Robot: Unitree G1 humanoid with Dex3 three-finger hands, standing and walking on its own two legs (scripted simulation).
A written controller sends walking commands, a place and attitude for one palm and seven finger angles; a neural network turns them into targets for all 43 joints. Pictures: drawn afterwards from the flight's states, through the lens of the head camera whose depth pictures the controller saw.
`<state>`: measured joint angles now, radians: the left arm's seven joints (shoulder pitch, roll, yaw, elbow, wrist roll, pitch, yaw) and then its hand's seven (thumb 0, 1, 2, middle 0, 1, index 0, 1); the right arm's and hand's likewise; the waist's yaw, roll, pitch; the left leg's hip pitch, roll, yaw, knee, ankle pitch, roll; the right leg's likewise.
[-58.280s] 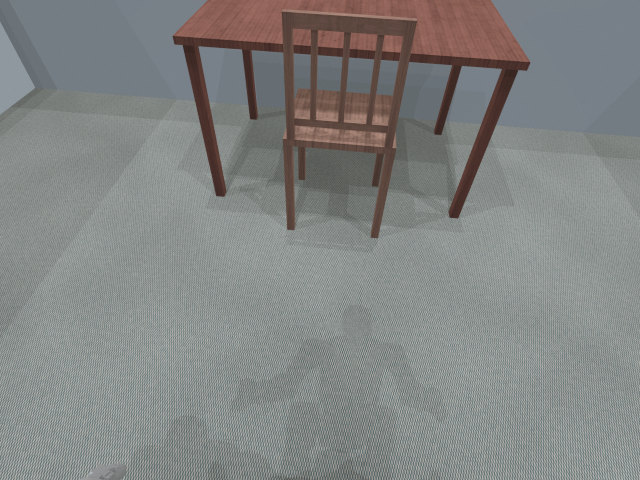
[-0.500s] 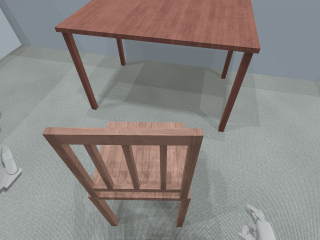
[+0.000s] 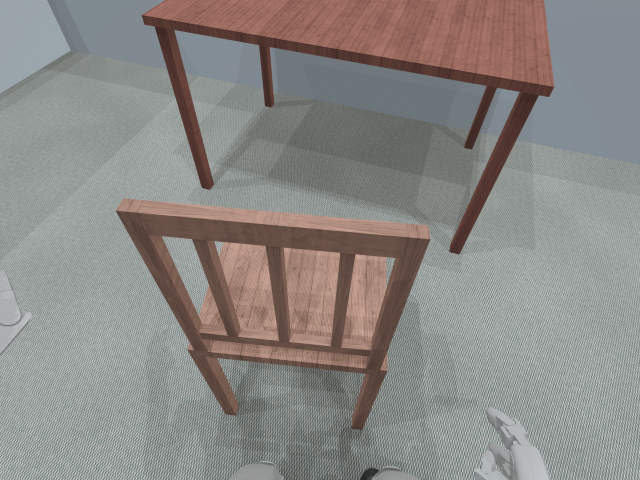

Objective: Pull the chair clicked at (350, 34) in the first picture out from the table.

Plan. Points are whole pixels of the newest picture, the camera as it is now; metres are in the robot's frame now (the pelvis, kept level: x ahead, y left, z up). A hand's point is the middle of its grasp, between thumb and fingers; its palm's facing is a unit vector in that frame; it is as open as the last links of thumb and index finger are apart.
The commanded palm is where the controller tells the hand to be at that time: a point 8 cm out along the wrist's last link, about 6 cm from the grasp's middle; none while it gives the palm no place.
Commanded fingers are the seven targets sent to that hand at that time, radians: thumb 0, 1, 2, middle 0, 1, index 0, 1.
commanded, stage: step back with the hand held close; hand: left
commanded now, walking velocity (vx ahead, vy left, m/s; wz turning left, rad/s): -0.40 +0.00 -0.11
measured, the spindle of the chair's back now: (280, 297) +0.38 +0.09 -0.06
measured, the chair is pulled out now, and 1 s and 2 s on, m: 0.62 0.62 0.62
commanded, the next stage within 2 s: stop stepping back and stand still in 0.50 s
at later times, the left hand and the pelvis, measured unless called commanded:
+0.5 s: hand (7, 369) +0.16 +0.25 +0.19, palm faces +0.42 -0.78 -0.47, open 7.4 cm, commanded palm +0.09 +0.29 +0.20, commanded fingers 0.00 0.90 0.90 -0.20 -0.30 -0.20 -0.30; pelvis -0.05 -0.01 +0.02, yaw +0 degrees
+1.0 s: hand out of the picture +0.09 +0.24 +0.17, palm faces +0.32 -0.84 -0.43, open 7.4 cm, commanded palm +0.03 +0.28 +0.20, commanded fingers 0.00 0.90 0.90 -0.20 -0.30 -0.20 -0.30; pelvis -0.14 +0.00 +0.01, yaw -6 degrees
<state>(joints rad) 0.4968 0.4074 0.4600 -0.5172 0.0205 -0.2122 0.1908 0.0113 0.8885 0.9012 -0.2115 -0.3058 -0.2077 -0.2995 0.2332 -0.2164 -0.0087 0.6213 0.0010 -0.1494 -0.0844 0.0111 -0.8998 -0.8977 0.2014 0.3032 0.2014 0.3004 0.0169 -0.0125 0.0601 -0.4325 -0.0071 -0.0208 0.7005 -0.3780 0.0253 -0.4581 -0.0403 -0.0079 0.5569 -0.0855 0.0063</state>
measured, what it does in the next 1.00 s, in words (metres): walks backwards: right foot, then left foot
